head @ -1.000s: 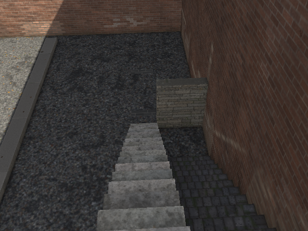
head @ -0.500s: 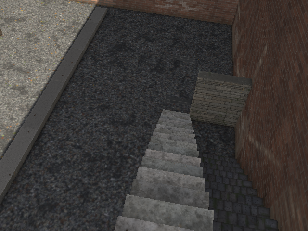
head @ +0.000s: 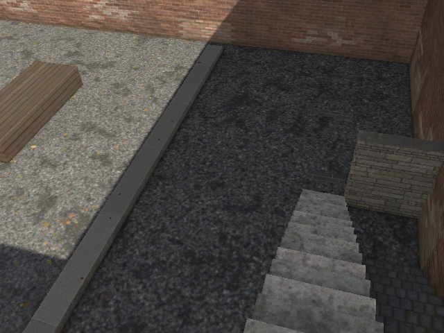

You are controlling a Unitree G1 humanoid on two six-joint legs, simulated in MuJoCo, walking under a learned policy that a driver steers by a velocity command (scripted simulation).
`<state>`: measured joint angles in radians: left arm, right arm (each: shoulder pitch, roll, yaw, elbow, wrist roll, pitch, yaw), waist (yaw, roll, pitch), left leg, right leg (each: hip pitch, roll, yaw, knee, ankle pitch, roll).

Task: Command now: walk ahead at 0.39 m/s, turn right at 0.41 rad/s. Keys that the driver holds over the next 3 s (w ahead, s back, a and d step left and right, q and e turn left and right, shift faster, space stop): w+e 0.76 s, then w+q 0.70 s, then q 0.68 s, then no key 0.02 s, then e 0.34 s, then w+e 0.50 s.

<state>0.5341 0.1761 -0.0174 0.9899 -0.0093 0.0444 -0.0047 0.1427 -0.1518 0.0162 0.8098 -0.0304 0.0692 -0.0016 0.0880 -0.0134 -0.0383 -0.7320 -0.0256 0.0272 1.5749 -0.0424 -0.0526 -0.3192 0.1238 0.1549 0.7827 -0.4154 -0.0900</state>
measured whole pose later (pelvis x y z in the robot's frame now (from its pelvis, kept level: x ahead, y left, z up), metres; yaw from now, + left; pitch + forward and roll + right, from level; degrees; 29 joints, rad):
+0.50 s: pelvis +0.06 -0.03 +0.00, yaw -17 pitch -1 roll -1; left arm 0.05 0.31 0.07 0.73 0.00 0.06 -0.02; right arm 0.53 -0.30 -0.04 0.82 -0.05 -0.06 0.04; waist -0.12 0.02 -0.04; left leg -0.25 0.11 0.06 0.76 -0.49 -0.03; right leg -0.69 0.07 0.03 1.38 -0.09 -0.05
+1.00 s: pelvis +0.15 -0.20 -0.09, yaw -29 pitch +0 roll +1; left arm 0.48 0.19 -0.01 0.98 0.03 -0.10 0.04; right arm 0.24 -0.25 -0.02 0.88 -0.02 0.01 0.03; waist 0.03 0.03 -0.02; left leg -0.50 -0.14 0.00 0.64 0.37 0.02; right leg -0.29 0.21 -0.02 1.18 -0.87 -0.20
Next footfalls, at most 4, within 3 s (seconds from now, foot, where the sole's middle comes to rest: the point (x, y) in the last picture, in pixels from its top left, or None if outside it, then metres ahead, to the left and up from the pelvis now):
0.22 left None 0.09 0.12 -0.75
0.60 right None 0.05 -0.17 -0.75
1.10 left None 0.30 -0.24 -0.95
1.26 right None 0.16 -0.31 -0.79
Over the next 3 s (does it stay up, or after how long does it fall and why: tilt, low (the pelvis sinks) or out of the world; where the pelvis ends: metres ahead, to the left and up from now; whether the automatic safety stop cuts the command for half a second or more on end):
stays up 1.48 -0.30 -1.16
